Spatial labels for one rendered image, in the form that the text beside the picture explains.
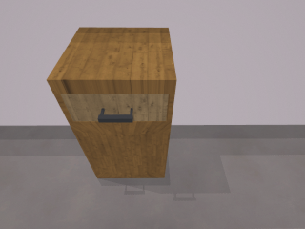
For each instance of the cabinet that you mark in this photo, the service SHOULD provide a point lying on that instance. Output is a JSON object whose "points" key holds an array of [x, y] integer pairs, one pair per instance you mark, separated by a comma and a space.
{"points": [[119, 60]]}

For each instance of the drawer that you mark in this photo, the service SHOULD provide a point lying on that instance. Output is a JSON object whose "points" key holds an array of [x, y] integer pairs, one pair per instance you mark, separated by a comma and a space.
{"points": [[145, 107]]}

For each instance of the handle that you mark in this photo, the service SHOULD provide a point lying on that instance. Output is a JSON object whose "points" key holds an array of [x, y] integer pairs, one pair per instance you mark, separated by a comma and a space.
{"points": [[115, 118]]}

